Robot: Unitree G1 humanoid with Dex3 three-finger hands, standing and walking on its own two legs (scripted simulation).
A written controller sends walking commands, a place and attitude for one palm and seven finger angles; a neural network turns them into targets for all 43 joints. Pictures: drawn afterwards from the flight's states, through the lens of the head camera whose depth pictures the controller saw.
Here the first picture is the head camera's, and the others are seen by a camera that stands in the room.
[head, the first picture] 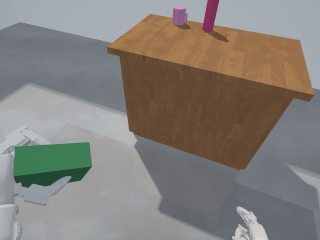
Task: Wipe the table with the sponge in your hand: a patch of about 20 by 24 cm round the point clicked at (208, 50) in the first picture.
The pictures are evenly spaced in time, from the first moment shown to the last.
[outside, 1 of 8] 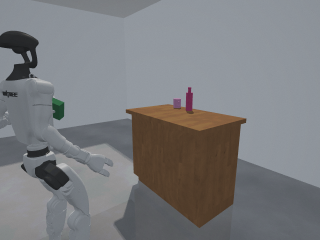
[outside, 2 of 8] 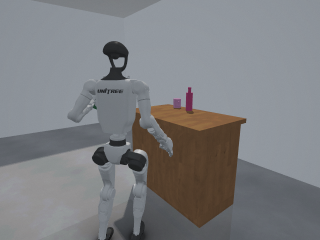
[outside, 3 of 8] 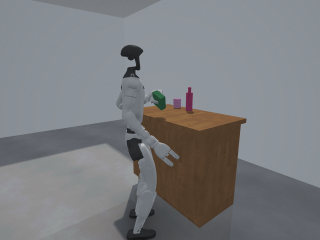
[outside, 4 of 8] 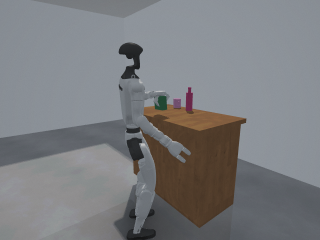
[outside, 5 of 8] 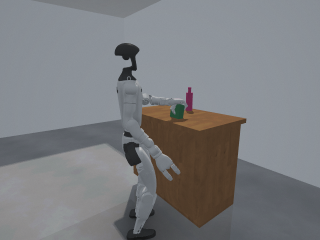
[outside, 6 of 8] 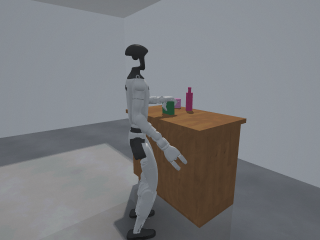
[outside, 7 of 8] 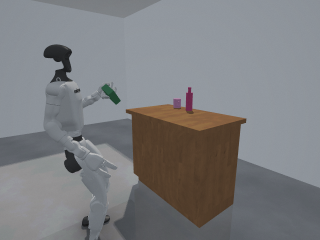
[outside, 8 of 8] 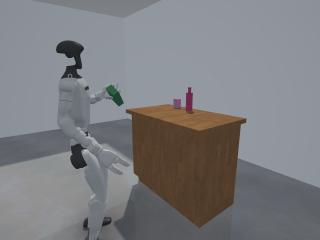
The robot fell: no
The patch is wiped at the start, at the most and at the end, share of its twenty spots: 0.00 0.95 0.95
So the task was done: yes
